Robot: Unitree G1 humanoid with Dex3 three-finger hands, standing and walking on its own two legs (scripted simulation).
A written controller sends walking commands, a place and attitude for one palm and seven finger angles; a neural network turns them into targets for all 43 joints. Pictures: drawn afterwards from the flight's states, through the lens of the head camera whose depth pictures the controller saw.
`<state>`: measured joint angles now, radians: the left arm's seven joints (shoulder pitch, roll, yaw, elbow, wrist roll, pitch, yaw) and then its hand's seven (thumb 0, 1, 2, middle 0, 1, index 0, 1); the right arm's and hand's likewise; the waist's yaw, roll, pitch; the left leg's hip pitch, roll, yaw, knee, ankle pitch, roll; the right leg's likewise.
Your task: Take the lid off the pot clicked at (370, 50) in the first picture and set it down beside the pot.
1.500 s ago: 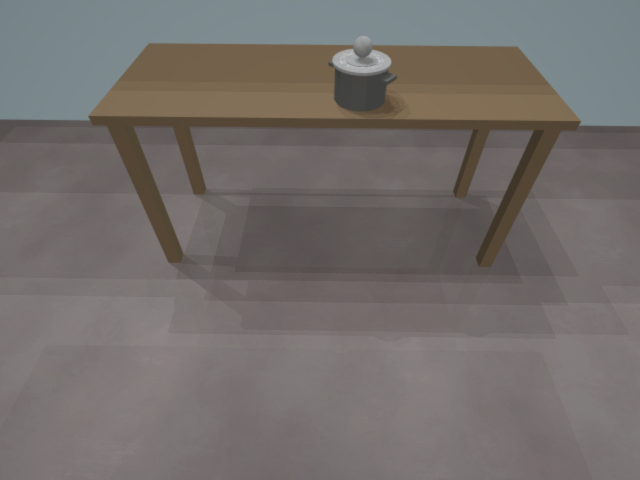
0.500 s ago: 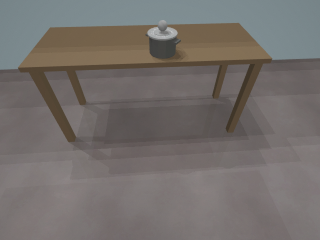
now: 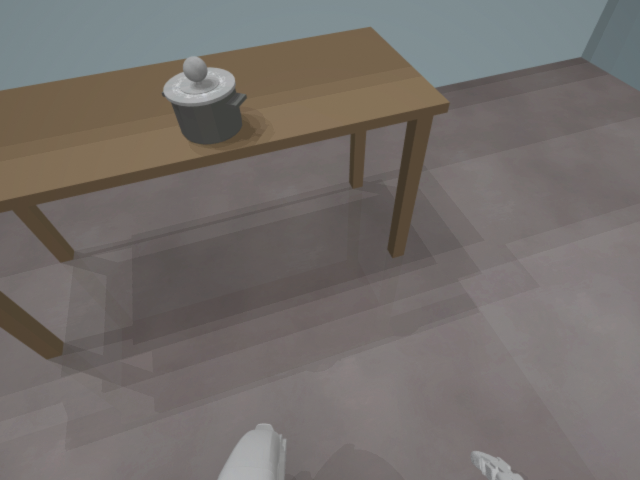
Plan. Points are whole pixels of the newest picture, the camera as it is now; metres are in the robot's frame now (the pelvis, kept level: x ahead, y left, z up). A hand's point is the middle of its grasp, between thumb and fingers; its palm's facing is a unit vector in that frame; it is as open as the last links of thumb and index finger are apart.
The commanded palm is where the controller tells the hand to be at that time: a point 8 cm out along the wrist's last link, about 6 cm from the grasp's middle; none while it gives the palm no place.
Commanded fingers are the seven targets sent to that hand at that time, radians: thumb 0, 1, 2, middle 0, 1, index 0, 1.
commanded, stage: walk to a spot facing it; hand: left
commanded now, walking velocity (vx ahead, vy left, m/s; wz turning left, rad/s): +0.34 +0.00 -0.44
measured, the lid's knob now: (195, 69) +0.89 +0.39 +0.06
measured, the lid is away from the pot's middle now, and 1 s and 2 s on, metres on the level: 0.00 0.00 0.00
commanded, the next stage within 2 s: turn to face it in 0.46 s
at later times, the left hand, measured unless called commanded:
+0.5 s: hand (229, 348) +0.34 +0.21 -0.16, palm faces -0.26 -0.94 -0.21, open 7.4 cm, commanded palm none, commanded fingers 0.00 0.90 0.90 -0.20 -0.30 -0.20 -0.30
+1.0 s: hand (277, 320) +0.41 +0.14 -0.19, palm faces -0.20 -0.97 -0.12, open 7.4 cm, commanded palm none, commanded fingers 0.00 0.90 0.90 -0.20 -0.30 -0.20 -0.30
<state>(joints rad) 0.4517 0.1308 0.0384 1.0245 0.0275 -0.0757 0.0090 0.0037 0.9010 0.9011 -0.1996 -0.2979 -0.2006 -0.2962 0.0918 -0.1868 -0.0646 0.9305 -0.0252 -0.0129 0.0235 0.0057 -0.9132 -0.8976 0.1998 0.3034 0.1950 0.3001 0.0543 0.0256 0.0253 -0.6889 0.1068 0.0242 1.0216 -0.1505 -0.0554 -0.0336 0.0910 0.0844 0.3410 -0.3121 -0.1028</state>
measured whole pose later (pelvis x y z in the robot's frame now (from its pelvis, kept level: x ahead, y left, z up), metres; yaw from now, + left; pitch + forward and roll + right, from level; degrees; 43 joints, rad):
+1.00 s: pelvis +0.25 +0.01 -0.02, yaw -12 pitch +0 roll -2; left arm 0.13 0.15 0.06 0.91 0.02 0.05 0.02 0.00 0.90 0.90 -0.20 -0.30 -0.20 -0.30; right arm 0.35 -0.10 -0.03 0.99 -0.03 0.02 0.00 0.00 -0.91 -0.90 0.20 0.30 0.20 0.30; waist -0.06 -0.03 0.02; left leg -0.35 0.05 0.09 0.71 -0.36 0.04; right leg -0.42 -0.08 -0.16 0.88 -0.47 0.02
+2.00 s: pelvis +0.20 -0.03 +0.00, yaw +20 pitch -1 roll +0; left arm 0.27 0.25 0.07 0.97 0.02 0.05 0.01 0.01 0.91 0.90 -0.20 -0.30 -0.20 -0.30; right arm 0.15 -0.17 -0.02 0.94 -0.02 0.03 0.00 0.00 -0.91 -0.90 0.20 0.30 0.20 0.30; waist 0.05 -0.04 0.07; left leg -0.18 -0.03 -0.01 0.46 -0.26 0.03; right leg -0.45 -0.08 -0.03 1.01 -0.40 0.07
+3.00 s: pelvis +0.43 +0.08 +0.00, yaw +24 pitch -1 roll +1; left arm 0.21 0.18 0.06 0.98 0.03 -0.02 0.00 0.00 0.91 0.90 -0.19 -0.30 -0.19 -0.29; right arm 0.27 -0.17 -0.04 1.03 -0.02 -0.06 -0.02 -0.02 -0.94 -0.90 0.20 0.30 0.20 0.30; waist 0.01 -0.03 0.03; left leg -0.10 -0.03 0.12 0.37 -0.26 0.07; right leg -0.52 -0.11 -0.05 0.85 -0.25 0.01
